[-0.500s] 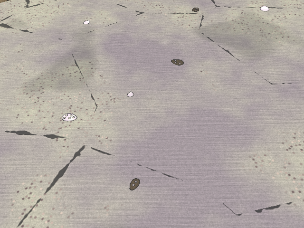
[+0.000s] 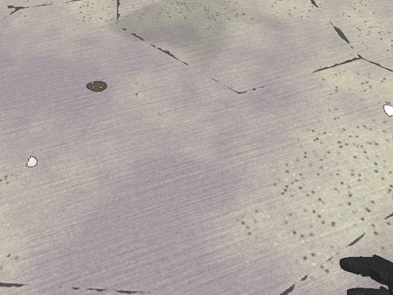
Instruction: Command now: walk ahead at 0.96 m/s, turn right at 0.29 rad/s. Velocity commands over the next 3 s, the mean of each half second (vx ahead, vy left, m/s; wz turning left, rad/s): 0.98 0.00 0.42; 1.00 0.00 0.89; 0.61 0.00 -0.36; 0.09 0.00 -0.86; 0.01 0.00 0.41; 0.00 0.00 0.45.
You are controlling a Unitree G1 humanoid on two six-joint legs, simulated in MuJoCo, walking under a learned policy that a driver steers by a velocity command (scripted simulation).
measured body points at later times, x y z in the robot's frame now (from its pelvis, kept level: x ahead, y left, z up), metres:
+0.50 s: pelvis +0.43 +0.00 +0.03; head +0.44 -0.01 +0.48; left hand +0.41 +0.29 -0.08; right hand +0.63 -0.24 -0.08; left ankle +0.41 +0.11 -0.61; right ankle +0.39 -0.14 -0.71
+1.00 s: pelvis +0.85 +0.20 +0.03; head +0.87 +0.21 +0.48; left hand +0.90 +0.52 -0.02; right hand +1.01 -0.04 -0.10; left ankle +0.75 +0.16 -0.71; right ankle +1.11 +0.17 -0.65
